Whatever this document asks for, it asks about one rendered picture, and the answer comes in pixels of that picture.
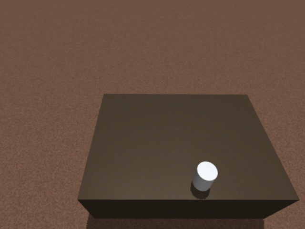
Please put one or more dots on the can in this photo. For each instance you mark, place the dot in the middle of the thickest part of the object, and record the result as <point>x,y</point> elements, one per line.
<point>204,176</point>

